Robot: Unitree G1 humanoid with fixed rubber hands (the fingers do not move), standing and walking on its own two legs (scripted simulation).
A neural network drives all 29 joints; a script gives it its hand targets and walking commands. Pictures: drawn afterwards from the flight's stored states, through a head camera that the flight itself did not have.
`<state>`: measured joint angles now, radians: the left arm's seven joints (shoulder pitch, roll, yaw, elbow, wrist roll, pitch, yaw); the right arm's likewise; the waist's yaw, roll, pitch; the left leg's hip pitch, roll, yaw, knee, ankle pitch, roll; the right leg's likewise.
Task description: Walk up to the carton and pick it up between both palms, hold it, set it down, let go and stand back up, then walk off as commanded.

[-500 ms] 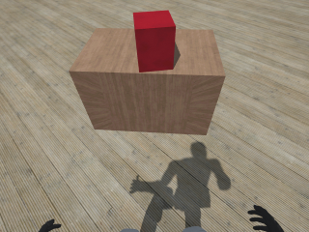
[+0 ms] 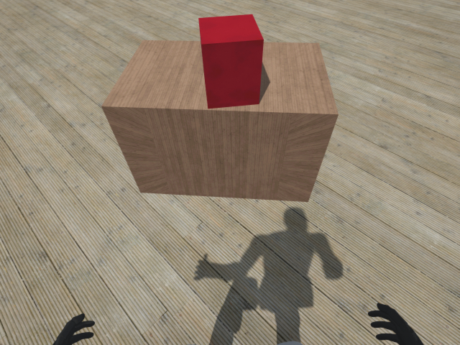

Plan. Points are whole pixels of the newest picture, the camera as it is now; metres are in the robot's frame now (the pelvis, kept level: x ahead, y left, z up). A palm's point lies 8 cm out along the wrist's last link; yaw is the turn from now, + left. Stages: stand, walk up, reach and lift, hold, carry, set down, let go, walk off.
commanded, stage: stand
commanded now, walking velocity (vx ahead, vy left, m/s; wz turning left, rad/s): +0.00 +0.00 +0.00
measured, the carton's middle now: (229, 62) +1.04 -0.01 -0.05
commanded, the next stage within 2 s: none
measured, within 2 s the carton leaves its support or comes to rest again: neither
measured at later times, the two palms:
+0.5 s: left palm out of the picture +0.11 +0.31 -0.09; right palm out of the picture +0.12 -0.29 -0.09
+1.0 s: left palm out of the picture +0.11 +0.31 -0.09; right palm out of the picture +0.11 -0.29 -0.09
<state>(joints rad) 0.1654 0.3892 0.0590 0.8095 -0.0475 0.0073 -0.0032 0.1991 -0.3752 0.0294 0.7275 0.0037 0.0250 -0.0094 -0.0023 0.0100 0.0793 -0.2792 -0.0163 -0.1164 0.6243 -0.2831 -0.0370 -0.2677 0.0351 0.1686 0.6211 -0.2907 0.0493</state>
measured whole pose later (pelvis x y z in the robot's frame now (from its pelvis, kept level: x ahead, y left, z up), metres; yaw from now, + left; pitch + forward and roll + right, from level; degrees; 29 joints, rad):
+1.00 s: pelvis +0.00 +0.00 +0.00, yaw +0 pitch -3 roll +0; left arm 0.14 0.39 0.06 0.91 -0.05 0.01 -0.01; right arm 0.20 -0.38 0.03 0.78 0.00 0.02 -0.01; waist 0.00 0.01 0.06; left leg -0.28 -0.02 -0.12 0.60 -0.27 -0.04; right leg -0.27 0.03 0.17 0.60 -0.28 0.05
